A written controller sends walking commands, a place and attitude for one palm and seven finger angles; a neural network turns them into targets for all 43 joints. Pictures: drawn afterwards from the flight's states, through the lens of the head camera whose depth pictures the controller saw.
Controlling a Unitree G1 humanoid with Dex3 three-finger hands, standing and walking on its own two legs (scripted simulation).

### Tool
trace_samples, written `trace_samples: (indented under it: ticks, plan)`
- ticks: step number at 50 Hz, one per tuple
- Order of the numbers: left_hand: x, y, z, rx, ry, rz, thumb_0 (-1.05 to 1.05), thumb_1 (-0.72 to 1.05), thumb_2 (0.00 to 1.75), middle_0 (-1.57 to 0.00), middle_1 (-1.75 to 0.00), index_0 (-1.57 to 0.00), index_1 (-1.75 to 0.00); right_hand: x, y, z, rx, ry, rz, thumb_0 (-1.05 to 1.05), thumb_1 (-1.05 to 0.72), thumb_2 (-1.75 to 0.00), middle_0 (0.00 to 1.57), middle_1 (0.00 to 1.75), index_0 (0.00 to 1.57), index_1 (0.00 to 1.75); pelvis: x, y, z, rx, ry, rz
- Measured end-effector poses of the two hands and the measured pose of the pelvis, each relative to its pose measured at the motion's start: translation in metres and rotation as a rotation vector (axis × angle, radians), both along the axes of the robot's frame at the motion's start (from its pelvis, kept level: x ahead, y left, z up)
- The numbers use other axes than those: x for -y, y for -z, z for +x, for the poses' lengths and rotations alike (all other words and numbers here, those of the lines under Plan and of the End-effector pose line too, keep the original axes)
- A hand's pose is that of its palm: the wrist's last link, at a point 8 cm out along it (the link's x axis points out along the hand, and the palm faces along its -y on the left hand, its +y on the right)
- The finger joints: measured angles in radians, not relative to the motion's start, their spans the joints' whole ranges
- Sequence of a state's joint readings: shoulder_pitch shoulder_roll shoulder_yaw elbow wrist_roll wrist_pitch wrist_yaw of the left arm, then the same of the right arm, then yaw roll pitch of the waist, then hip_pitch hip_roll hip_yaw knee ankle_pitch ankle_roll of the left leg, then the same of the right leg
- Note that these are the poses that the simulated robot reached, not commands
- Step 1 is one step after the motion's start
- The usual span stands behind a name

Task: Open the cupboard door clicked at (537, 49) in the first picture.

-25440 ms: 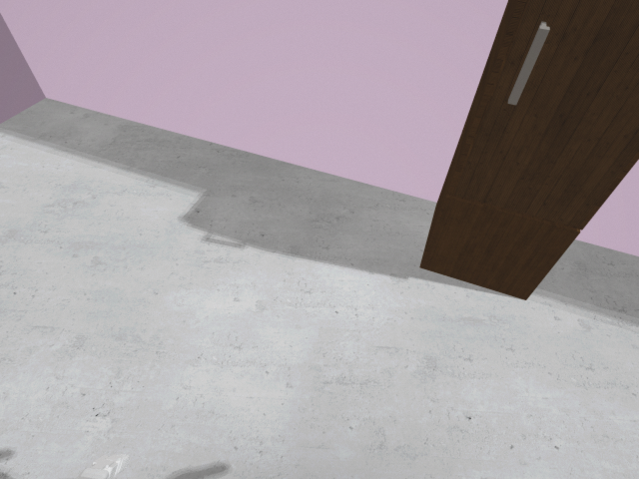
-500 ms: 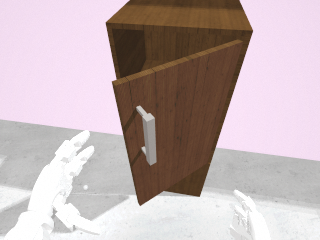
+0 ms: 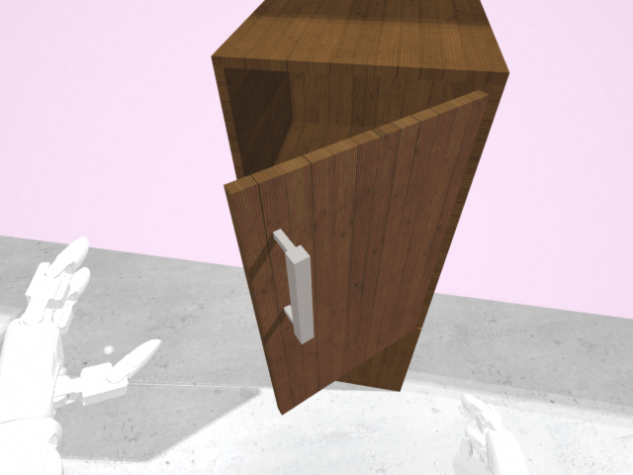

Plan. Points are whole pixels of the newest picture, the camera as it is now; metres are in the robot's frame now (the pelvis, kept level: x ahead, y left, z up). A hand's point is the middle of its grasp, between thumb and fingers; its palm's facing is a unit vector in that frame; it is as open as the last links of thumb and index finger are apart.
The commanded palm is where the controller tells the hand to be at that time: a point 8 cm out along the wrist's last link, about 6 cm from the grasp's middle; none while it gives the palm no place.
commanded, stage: draw the hand back to the body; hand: left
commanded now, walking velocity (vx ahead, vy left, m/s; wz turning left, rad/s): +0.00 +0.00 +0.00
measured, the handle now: (293, 289) +0.31 +0.08 +0.09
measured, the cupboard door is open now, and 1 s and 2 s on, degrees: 43 43 43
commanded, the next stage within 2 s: step back with the hand held close in 0.62 s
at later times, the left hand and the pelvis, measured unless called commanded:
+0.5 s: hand (92, 331) +0.20 +0.26 +0.15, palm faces +0.45 -0.80 -0.39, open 7.6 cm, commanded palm +0.14 +0.29 +0.17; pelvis +0.01 -0.01 +0.00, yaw -1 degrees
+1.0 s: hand (88, 352) +0.18 +0.25 +0.14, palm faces +0.32 -0.80 -0.50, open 7.4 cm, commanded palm +0.11 +0.30 +0.17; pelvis -0.03 +0.00 +0.00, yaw -1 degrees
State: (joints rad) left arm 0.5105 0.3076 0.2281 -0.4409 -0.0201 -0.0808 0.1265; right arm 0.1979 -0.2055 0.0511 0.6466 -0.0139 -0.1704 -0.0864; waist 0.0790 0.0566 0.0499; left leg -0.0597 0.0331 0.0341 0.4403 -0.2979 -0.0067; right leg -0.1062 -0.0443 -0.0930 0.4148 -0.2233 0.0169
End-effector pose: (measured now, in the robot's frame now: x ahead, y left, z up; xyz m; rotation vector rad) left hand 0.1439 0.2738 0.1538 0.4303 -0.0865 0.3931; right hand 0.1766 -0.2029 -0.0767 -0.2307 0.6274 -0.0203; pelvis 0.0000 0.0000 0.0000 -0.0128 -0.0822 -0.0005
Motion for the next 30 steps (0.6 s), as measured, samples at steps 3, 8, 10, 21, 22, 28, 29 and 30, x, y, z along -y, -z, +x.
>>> trace_samples:
  ticks: [3, 8, 10, 21, 22, 28, 29, 30]
  plan:
    - [-0.005, -0.001, 0.005, 0.004, -0.017, 0.005, 0.0, 0.28, 0.64, -0.19, -0.3, -0.19, -0.3, 0.002, 0.0, 0.004, -0.01, 0.01, -0.001, 0.01, -0.9, -0.9, 0.21, 0.3, 0.2, 0.3, 0.001, -0.001, 0.003, 0.001, 0.004, 0.0]
    - [-0.012, -0.006, 0.01, 0.012, -0.038, 0.018, 0.01, 0.46, 0.71, -0.2, -0.3, -0.19, -0.3, 0.008, -0.001, 0.009, -0.016, 0.019, -0.009, 0.01, -0.9, -0.9, 0.21, 0.3, 0.2, 0.3, 0.002, -0.002, 0.006, 0.001, 0.007, 0.0]
    - [-0.015, -0.009, 0.011, 0.02, -0.046, 0.028, 0.01, 0.52, 0.74, -0.2, -0.3, -0.2, -0.3, 0.01, -0.002, 0.011, -0.019, 0.024, -0.013, 0.01, -0.9, -0.9, 0.21, 0.3, 0.2, 0.3, 0.002, -0.002, 0.008, 0.001, 0.008, 0.0]
    - [-0.02, -0.016, 0.011, 0.044, -0.077, 0.032, 0.01, 0.82, 0.87, -0.21, -0.3, -0.21, -0.3, 0.017, -0.002, 0.013, -0.033, 0.031, -0.011, 0.01, -0.9, -0.9, 0.2, 0.29, 0.2, 0.3, 0.004, -0.003, 0.008, 0.001, 0.008, 0.0]
    - [-0.018, -0.014, 0.011, 0.037, -0.074, 0.027, 0.01, 0.84, 0.88, -0.21, -0.3, -0.21, -0.3, 0.017, -0.001, 0.012, -0.035, 0.033, -0.01, 0.01, -0.9, -0.9, 0.2, 0.29, 0.2, 0.3, 0.005, -0.003, 0.007, 0.001, 0.008, 0.001]
    - [-0.015, -0.009, 0.008, 0.018, -0.064, 0.016, 0.02, 0.87, 0.89, -0.21, -0.3, -0.21, -0.3, 0.018, -0.001, 0.006, -0.039, 0.038, -0.01, 0.01, -0.9, -0.9, 0.2, 0.29, 0.2, 0.3, 0.006, -0.003, 0.004, 0.006, 0.01, 0.0]
    - [-0.015, -0.01, 0.007, 0.02, -0.064, 0.019, 0.02, 0.88, 0.9, -0.21, -0.3, -0.21, -0.3, 0.018, -0.001, 0.005, -0.039, 0.038, -0.01, 0.01, -0.9, -0.9, 0.2, 0.29, 0.2, 0.3, 0.007, -0.003, 0.003, 0.007, 0.01, 0.0]
    - [-0.015, -0.011, 0.006, 0.024, -0.064, 0.022, 0.02, 0.88, 0.9, -0.21, -0.3, -0.21, -0.3, 0.018, -0.001, 0.004, -0.039, 0.037, -0.009, 0.01, -0.9, -0.9, 0.2, 0.29, 0.2, 0.3, 0.007, -0.003, 0.003, 0.008, 0.009, 0.0]
